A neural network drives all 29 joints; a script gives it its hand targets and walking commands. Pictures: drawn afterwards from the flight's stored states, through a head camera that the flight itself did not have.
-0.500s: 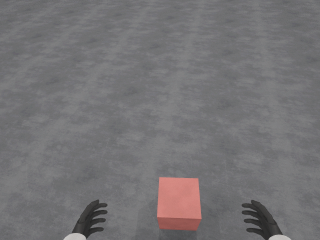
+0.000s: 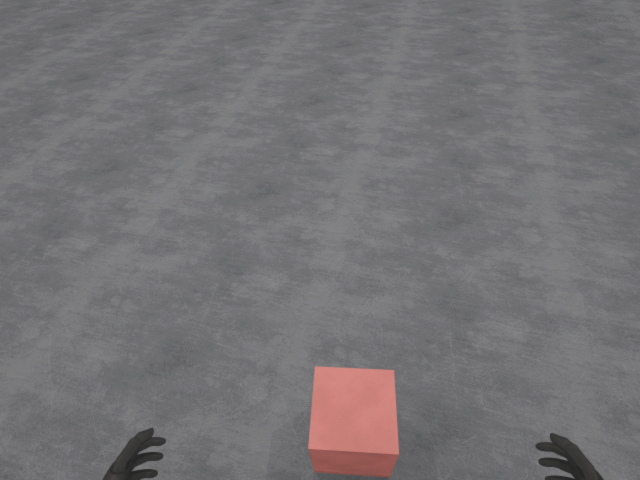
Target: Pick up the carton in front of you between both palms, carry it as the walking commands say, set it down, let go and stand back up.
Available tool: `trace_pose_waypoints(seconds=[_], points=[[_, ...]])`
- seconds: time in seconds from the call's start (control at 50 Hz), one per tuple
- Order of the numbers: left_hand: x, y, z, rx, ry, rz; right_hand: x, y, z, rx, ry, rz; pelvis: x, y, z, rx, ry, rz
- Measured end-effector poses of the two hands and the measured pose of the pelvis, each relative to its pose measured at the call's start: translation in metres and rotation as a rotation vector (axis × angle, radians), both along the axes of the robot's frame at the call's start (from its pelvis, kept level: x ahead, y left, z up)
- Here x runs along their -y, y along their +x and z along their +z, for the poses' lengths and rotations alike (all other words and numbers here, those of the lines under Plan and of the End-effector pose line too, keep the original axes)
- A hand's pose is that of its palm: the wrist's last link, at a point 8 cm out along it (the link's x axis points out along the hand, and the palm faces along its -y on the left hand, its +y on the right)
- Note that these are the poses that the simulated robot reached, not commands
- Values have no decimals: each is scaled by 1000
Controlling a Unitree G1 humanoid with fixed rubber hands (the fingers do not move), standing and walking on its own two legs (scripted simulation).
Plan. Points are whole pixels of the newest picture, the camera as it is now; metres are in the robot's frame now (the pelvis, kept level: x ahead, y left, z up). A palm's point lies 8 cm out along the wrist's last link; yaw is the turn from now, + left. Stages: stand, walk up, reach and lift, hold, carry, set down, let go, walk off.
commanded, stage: stand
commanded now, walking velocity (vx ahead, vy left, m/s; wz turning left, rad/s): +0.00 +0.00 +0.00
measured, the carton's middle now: (352, 422) +0.39 -0.02 -0.65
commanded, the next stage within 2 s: none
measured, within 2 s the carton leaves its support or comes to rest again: neither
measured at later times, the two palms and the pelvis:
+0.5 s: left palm out of the picture +0.11 +0.30 -0.08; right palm out of the picture +0.11 -0.29 -0.09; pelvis -0.01 +0.00 +0.00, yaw +0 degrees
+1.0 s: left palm out of the picture +0.08 +0.31 -0.09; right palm out of the picture +0.08 -0.30 -0.09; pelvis -0.02 +0.00 +0.01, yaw +0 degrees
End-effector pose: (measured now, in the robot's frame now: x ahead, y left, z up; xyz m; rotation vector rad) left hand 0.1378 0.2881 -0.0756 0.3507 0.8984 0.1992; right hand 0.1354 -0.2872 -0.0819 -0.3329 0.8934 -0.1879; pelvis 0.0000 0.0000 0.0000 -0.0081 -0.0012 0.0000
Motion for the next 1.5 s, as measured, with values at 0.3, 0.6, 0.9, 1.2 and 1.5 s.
trace_pose_waypoints(seconds=[0.3, 0.6, 0.9, 1.2, 1.5], points=[[-3, -8, -6, -39, -1, 17, 1, -10, -5, -48, -11, 7, 0, 2, 3, 10, 3, 3], [-12, -35, -9, -93, 4, 40, 8, -31, -6, -92, -27, 3, 0, -10, 6, 28, 6, 2], [-17, -57, -11, -144, 10, 49, 15, -54, -9, -147, -29, -10, 0, -21, 9, 38, 8, -1], [-22, -68, -12, -182, 16, 56, 19, -68, -12, -191, -33, -24, 0, -25, 10, 41, 8, -1], [-25, -71, -13, -204, 21, 61, 22, -71, -13, -212, -35, -32, 0, -26, 11, 42, 9, -1]])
